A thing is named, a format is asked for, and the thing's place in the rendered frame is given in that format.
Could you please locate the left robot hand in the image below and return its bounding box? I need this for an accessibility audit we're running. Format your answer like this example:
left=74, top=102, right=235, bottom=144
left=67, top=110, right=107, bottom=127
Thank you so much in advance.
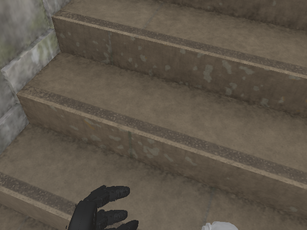
left=65, top=185, right=139, bottom=230

